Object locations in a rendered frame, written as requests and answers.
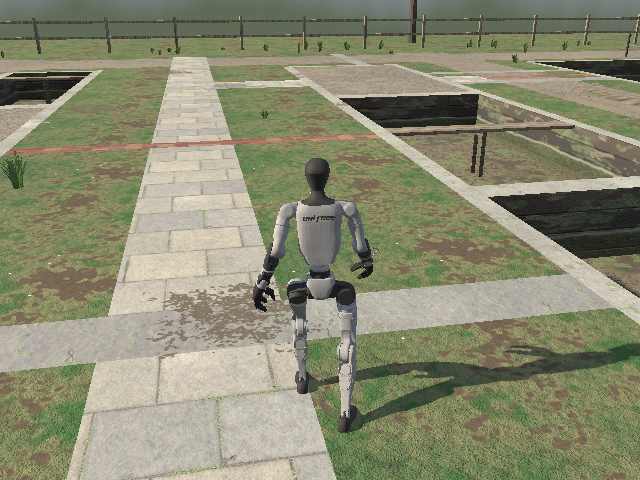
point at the robot left hand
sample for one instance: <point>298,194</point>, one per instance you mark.
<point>258,297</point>

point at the robot left forearm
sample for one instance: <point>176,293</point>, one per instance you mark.
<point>267,271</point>

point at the left robot foot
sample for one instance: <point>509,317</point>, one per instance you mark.
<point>302,386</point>

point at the left robot thigh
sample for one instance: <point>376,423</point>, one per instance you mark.
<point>297,296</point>

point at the left robot upper arm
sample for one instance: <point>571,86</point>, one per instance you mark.
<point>286,212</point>

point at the right robot upper arm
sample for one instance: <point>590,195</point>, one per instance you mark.
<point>350,211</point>

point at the robot right forearm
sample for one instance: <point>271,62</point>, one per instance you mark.
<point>366,257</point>

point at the robot right hand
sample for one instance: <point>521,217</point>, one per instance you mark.
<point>364,274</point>

